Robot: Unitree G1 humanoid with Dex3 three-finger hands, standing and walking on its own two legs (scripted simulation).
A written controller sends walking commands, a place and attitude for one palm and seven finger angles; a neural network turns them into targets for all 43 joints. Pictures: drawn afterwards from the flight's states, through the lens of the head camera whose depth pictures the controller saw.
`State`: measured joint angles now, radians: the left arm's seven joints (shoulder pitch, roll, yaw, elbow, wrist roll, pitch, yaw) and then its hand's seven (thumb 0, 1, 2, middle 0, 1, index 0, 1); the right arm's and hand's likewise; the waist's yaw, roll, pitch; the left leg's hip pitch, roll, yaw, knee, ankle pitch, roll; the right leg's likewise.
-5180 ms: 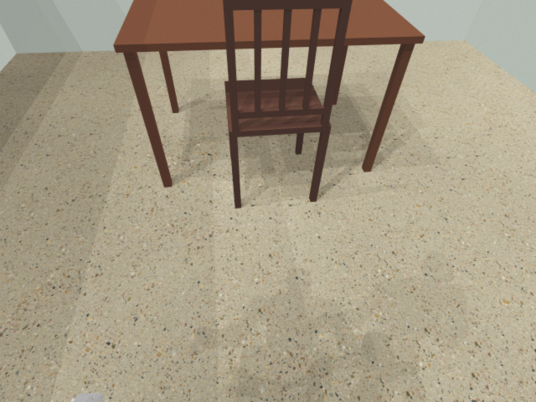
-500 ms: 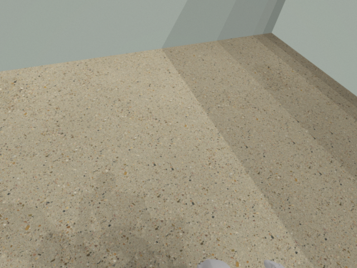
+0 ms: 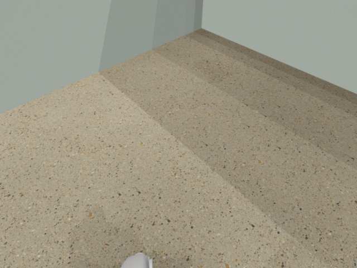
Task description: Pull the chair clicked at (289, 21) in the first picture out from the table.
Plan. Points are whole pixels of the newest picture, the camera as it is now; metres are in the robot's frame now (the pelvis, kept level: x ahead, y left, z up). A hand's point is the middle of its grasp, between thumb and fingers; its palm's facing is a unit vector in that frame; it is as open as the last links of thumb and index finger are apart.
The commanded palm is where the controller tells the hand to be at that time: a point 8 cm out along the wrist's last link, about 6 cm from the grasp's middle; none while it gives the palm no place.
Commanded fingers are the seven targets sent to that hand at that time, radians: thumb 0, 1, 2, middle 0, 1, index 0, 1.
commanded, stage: turn to face it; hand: left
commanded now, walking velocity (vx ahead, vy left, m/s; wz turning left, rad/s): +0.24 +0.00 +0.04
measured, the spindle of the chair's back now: out of the picture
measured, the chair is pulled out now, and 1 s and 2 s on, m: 0.00 0.00 0.00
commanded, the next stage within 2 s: none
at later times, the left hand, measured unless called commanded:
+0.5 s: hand (91, 262) +0.17 +0.25 -0.18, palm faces +0.17 -0.97 -0.19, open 7.4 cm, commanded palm none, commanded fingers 0.00 0.90 0.90 -0.20 -0.30 -0.20 -0.30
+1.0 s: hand out of the picture +0.11 +0.19 -0.15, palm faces +0.44 -0.85 -0.30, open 7.4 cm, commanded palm none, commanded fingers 0.00 0.90 0.90 -0.20 -0.30 -0.20 -0.30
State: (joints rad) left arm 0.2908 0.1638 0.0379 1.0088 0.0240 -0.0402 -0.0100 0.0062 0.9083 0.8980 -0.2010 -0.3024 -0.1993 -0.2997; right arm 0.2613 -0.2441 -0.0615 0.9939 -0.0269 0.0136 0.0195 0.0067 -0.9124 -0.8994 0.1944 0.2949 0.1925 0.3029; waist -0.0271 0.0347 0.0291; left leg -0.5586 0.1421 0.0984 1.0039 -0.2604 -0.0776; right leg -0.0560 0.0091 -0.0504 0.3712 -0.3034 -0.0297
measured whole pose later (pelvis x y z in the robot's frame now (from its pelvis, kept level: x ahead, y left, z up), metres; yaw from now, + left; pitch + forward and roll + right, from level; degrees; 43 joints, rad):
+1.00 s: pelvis +0.14 -0.02 +0.00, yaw +26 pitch +0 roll +3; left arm 0.23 0.18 0.04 0.90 0.03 0.01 0.02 0.01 0.91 0.90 -0.20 -0.30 -0.20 -0.30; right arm 0.21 -0.28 -0.10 0.92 -0.02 0.08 0.03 0.00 -0.91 -0.90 0.19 0.29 0.19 0.30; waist -0.02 0.02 0.07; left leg -0.54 0.02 0.01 1.12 -0.37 -0.08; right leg -0.16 -0.08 -0.15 0.47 -0.31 -0.03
